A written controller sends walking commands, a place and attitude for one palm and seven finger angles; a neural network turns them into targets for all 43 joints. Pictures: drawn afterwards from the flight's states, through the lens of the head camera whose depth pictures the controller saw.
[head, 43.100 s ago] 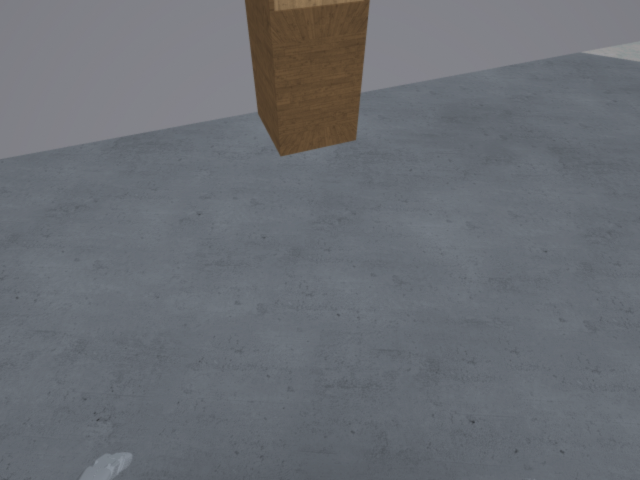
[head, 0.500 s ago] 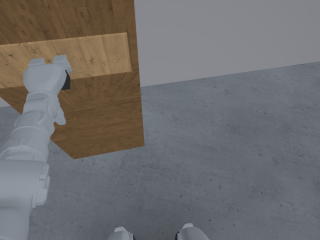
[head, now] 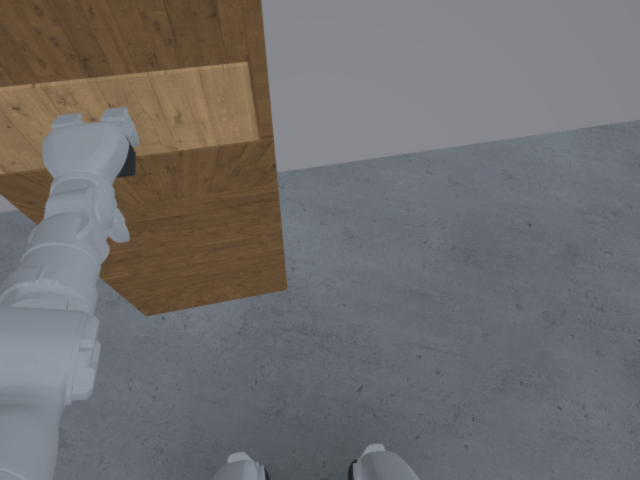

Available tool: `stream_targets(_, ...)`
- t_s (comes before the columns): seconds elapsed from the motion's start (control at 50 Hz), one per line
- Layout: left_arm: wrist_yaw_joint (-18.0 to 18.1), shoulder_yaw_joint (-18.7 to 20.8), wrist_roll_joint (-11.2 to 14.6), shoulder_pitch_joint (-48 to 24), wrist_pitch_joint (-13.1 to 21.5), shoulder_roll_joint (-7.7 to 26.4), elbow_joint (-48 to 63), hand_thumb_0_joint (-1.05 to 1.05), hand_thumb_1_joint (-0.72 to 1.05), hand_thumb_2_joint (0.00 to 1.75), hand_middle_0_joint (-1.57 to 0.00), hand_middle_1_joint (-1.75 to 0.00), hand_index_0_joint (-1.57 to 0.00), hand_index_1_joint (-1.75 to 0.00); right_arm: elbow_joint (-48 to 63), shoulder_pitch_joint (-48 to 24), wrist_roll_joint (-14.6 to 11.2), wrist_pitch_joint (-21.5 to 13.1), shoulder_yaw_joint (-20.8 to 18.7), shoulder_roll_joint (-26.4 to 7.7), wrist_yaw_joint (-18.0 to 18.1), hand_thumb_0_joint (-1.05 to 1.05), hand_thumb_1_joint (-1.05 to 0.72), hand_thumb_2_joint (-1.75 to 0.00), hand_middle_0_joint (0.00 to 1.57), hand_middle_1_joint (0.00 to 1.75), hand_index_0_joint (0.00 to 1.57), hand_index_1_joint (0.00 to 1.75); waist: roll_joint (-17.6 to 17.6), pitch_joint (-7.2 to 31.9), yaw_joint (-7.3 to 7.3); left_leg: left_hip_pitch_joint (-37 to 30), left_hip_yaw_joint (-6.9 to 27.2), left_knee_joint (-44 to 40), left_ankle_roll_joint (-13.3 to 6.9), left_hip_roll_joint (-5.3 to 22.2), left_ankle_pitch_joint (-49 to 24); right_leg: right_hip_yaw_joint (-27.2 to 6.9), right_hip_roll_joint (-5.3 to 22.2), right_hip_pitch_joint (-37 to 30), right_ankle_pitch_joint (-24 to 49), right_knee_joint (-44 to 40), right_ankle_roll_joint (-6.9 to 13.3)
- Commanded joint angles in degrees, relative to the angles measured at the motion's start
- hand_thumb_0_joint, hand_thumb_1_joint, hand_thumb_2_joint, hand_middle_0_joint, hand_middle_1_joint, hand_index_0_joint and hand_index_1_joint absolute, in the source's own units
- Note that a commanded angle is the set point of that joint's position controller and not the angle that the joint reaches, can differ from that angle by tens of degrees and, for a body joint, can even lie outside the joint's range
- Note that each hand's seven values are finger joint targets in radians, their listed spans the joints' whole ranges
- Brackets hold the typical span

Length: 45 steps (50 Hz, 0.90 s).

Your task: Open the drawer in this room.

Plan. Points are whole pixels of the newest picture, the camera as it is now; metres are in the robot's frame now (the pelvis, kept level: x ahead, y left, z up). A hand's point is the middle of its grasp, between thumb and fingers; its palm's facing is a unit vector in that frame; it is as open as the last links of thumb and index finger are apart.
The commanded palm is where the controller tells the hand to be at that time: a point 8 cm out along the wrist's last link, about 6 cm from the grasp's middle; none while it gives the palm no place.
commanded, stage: close the thumb around the handle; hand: left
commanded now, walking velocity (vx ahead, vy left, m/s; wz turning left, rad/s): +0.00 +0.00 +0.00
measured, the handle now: (114, 144) +0.56 +0.23 +0.04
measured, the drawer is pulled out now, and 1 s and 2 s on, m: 0.00 0.02 0.15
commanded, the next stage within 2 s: pull the drawer open in 0.56 s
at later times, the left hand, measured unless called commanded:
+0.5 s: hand (110, 179) +0.51 +0.24 +0.02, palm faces -0.06 -0.04 -1.00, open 7.9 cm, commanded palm +0.50 +0.24 +0.08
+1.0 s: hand (110, 194) +0.49 +0.24 +0.02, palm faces -0.05 -0.05 -1.00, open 7.9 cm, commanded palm +0.45 +0.23 +0.08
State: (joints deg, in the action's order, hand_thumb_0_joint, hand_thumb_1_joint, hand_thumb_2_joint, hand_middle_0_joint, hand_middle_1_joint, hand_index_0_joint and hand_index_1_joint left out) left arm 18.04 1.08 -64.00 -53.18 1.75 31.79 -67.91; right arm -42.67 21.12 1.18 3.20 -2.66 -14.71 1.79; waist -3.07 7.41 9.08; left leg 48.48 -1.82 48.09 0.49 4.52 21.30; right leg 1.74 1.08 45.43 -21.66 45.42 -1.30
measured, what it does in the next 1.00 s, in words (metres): stands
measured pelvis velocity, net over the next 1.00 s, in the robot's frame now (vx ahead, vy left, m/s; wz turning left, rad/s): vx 0.02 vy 0.01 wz -0.02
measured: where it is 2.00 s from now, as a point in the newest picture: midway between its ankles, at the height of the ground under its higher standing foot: outside the picture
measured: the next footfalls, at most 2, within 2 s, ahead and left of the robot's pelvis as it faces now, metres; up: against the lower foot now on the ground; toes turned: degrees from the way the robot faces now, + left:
none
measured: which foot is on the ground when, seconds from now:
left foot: down 0.00-1.00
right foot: down 0.00-1.00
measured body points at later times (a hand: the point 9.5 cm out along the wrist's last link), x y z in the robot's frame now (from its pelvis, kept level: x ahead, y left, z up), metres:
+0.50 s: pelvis +0.00 +0.01 +0.00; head +0.12 +0.01 +0.43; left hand +0.51 +0.24 +0.07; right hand -0.02 -0.27 -0.12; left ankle +0.00 +0.13 -0.70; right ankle -0.01 -0.14 -0.70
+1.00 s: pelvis +0.02 +0.01 +0.01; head +0.11 +0.00 +0.44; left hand +0.49 +0.24 +0.07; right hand +0.00 -0.26 -0.12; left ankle +0.00 +0.13 -0.70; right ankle -0.01 -0.14 -0.70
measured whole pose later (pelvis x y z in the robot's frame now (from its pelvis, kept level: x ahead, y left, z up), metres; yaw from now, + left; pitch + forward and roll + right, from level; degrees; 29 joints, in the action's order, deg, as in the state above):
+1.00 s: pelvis +0.02 +0.01 +0.01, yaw -1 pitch +20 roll -2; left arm 18.9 2.8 -62.5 -41.4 0.7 27.3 -57.1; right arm -42.7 21.7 1.2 4.4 -4.0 -14.0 0.3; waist -3.4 9.1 6.9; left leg 44.4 -3.4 46.7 0.0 4.7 22.6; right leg 0.1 0.8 41.7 -21.9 43.2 -1.9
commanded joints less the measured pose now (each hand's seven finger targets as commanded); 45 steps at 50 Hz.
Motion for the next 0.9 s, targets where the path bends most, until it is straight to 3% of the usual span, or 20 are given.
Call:
stream_targets(0.0,2.8,2.8,0.1,-24.1,1.1,15.7,10.9,0.0,-0.05,0.49,-0.33,-1.25,-0.33,-1.25,1.8,10.0,0.4,-1.0,-3.8,-10.0,0.8,0.0,-0.9,-0.9,0.2,0.3,0.2,0.3,-2.5,27.1,0.3,-18.6,-0.2,-1.6,-2.9,-4.7,-22.2,0.1,-4.0,-10.9,21.5,-3.6,2.0)
stream_targets(0.06,3.0,3.3,0.2,-23.0,0.8,16.1,9.9,0.0,0.12,0.56,-0.34,-1.27,-0.34,-1.27,1.7,10.2,0.3,-0.9,-3.7,-10.1,0.6,0.0,-0.9,-0.9,0.2,0.3,0.2,0.3,-1.9,26.2,0.24,-17.5,-0.3,-1.6,-2.8,-4.7,-21.6,0.2,-4.1,-10.8,21.1,-3.6,1.9)
stream_targets(0.1,3.3,3.6,0.1,-24.3,0.6,17.0,9.4,0.0,0.23,0.61,-0.35,-1.28,-0.35,-1.28,1.5,10.3,0.3,-0.8,-3.7,-10.4,0.6,0.0,-0.9,-0.9,0.2,0.3,0.2,0.3,-1.2,25.8,0.93,-17.0,-0.2,-1.5,-2.9,-4.6,-20.8,0.2,-4.0,-10.1,20.6,-3.6,1.8)
stream_targets(0.18,3.7,3.5,0.1,-24.8,-0.1,16.7,10.2,0.0,0.45,0.71,-0.37,-1.3,-0.37,-1.3,1.3,10.4,0.4,-0.7,-3.8,-10.4,0.3,0.0,-0.9,-0.9,0.2,0.3,0.2,0.3,-3.2,27.2,0.44,-18.6,-0.1,-1.3,-2.7,-4.6,-23.1,0.5,-4.2,-10.1,21.6,-3.4,2.1)
stream_targets(0.2,3.7,4.4,-0.1,-24.3,-0.4,17.9,9.7,0.0,0.51,0.73,-0.37,-1.31,-0.37,-1.31,1.3,10.4,0.4,-0.6,-3.8,-10.6,0.4,0.0,-0.9,-0.9,0.2,0.3,0.2,0.3,-3.0,27.4,0.4,-18.4,0.0,-1.2,-2.7,-4.5,-23.2,0.4,-4.1,-9.9,21.6,-3.2,1.9)
stream_targets(0.24,3.7,2.6,-0.1,-25.0,-0.6,15.6,10.8,0.0,0.62,0.78,-0.38,-1.32,-0.38,-1.32,1.6,10.4,0.4,-0.7,-3.9,-10.2,0.3,0.0,-0.9,-0.9,0.2,0.3,0.2,0.3,-3.9,27.5,0.6,-19.5,0.0,-1.3,-2.6,-4.5,-23.5,0.6,-4.3,-9.4,21.3,-3.4,2.0)
stream_targets(0.34,3.1,3.5,0.1,-23.7,-1.3,16.6,9.9,0.0,0.9,0.9,-0.4,-1.35,-0.4,-1.35,1.6,10.2,0.3,-0.4,-3.7,-10.4,0.3,0.0,-0.9,-0.9,0.2,0.3,0.2,0.3,-3.1,26.6,0.24,-19.5,0.0,-1.7,-2.5,-4.3,-24.5,0.8,-4.3,-10.0,22.0,-3.4,2.0)
stream_targets(0.36,3.1,2.4,0.0,-24.2,-1.4,15.4,9.8,0.0,0.9,0.9,-0.4,-1.35,-0.4,-1.35,1.7,10.4,0.3,-0.4,-3.8,-10.4,0.3,0.0,-0.9,-0.9,0.2,0.3,0.2,0.3,-2.7,26.3,0.73,-19.7,0.2,-1.8,-2.5,-4.3,-24.2,0.9,-4.4,-9.3,21.3,-3.5,2.0)
stream_targets(0.4,3.5,3.4,-0.2,-26.0,-0.7,16.7,11.9,0.0,0.9,0.9,-0.4,-1.35,-0.4,-1.35,1.4,10.6,0.4,-0.4,-3.9,-10.5,0.2,0.0,-0.9,-0.9,0.2,0.3,0.2,0.3,-4.4,27.8,0.46,-21.1,0.4,-1.6,-2.4,-4.1,-25.2,0.9,-4.3,-8.9,21.3,-3.3,2.1)
stream_targets(0.46,3.8,3.3,-0.5,-26.1,-1.1,16.7,11.4,0.0,0.9,0.9,-0.4,-1.35,-0.4,-1.35,1.3,10.3,0.4,-0.4,-3.8,-10.5,0.3,0.0,-0.9,-0.9,0.2,0.3,0.2,0.3,-4.0,26.1,0.74,-20.5,0.4,-1.8,-2.4,-4.1,-24.0,1.1,-4.4,-8.3,20.3,-3.5,2.1)
stream_targets(0.5,4.0,5.5,-0.5,-24.6,-1.0,19.2,12.1,0.0,0.9,0.9,-0.4,-1.35,-0.4,-1.35,1.5,10.0,0.6,-0.3,-3.6,-10.7,0.2,0.0,-0.9,-0.9,0.2,0.3,0.2,0.3,-4.6,28.2,-0.5,-20.3,0.2,-1.5,-2.4,-4.3,-25.4,0.9,-4.2,-10.0,21.8,-3.0,2.1)
stream_targets(0.64,4.2,4.2,-0.6,-22.9,-0.9,16.2,13.9,0.0,0.9,0.9,-0.4,-1.35,-0.4,-1.35,1.9,9.6,0.7,-0.3,-4.0,-10.2,-0.1,0.0,-0.9,-0.9,0.2,0.3,0.2,0.3,-5.4,28.2,-0.74,-22.6,0.8,-1.4,-2.0,-3.8,-27.8,1.5,-4.6,-8.6,21.3,-2.7,2.3)
stream_targets(0.78,3.7,4.5,0.7,-14.6,-0.8,13.3,16.9,0.0,0.9,0.9,-0.4,-1.35,-0.4,-1.35,2.5,9.0,0.7,-0.2,-4.4,-9.9,-0.7,0.0,-0.9,-0.9,0.2,0.3,0.2,0.3,-4.6,30.8,-3.02,-25.1,0.3,-1.8,-2.0,-3.5,-32.7,1.6,-4.6,-12.1,24.9,-2.8,2.3)
stream_targets(0.88,3.5,4.8,1.3,-8.5,-0.8,12.3,18.9,0.0,0.9,0.9,-0.4,-1.35,-0.4,-1.35,3.0,7.9,0.3,0.0,-4.6,-9.7,-0.7,0.0,-0.9,-0.9,0.2,0.3,0.2,0.3,-2.3,27.4,-4.14,-23.5,-0.3,-3.1,-2.2,-3.7,-32.1,1.4,-4.6,-14.8,26.6,-3.8,2.4)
